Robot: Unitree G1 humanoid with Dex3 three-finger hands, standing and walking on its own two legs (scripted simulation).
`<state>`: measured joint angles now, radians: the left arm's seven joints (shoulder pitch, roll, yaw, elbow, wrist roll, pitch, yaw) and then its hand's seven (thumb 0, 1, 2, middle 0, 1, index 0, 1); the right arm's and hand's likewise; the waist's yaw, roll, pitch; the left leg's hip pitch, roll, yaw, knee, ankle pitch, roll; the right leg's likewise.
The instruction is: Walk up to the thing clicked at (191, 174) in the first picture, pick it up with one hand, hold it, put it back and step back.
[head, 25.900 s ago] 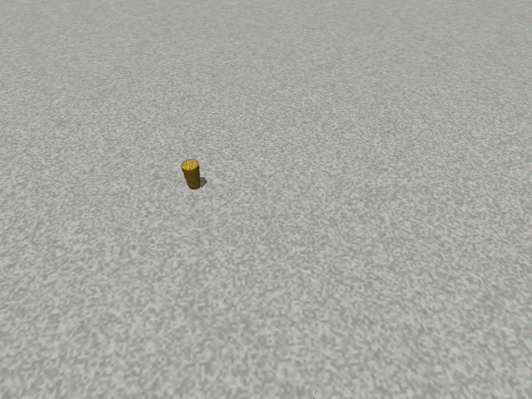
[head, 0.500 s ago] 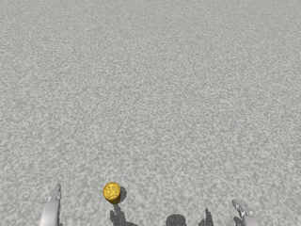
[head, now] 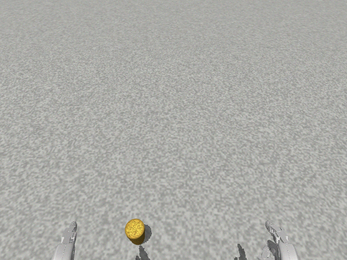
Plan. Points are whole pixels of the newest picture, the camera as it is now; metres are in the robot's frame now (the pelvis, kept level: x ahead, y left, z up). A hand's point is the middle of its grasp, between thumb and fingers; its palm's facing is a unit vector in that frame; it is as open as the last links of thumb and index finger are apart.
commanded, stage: home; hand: left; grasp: from the side
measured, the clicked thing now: (136, 233) +0.41 +0.19 -0.64
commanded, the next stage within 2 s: stand in 1.32 s
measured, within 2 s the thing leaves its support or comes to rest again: neither
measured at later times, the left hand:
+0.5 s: hand out of the picture +0.16 +0.17 -0.05, palm faces +0.11 -0.95 -0.30, open 17.5 cm
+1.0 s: hand out of the picture +0.16 +0.18 -0.05, palm faces +0.11 -0.95 -0.29, open 17.5 cm
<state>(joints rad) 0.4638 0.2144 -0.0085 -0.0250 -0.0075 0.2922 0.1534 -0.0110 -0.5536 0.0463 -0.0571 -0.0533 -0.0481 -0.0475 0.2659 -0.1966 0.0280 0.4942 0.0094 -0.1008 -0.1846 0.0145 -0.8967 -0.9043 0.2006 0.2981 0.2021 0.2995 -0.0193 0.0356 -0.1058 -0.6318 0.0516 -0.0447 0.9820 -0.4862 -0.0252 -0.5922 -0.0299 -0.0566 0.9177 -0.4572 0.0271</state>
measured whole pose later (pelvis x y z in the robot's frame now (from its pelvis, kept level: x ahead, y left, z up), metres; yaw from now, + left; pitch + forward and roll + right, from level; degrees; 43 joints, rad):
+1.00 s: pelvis -0.01 -0.01 +0.00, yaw +0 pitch +7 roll -2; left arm 0.46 0.20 0.00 0.00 -0.01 0.28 0.14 -0.01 -0.55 0.05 -0.06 -0.06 -0.05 -0.05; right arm 0.27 -0.20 0.02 0.53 0.01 -0.12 -0.18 0.02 -0.90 -0.90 0.20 0.30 0.20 0.30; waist -0.02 0.04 -0.10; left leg -0.62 0.06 -0.04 0.96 -0.47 -0.03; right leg -0.59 -0.02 -0.05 0.91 -0.44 0.02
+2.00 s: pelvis -0.01 +0.00 +0.02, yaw +0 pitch +0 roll +0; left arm 0.23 0.32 0.02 0.72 0.05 0.02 0.02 0.00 0.80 0.88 -0.21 -0.30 -0.20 -0.29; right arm 0.19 -0.30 -0.04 0.85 -0.06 -0.02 -0.02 0.01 -0.90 -0.90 0.20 0.30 0.20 0.30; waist 0.02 -0.01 0.02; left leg -0.40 0.02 -0.01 0.78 -0.39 -0.01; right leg -0.39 -0.06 -0.03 0.78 -0.39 0.03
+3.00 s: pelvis -0.01 -0.01 +0.06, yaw +1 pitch -3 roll +0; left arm 0.11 0.32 0.01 1.18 0.02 -0.01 0.01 0.00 0.91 0.90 -0.21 -0.30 -0.20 -0.30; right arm 0.14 -0.33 -0.01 1.15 -0.02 0.00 -0.01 0.01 -0.90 -0.90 0.20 0.30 0.20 0.30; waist 0.01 0.02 0.07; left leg -0.13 0.02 -0.02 0.36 -0.18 -0.02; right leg -0.12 -0.05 -0.05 0.35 -0.18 0.03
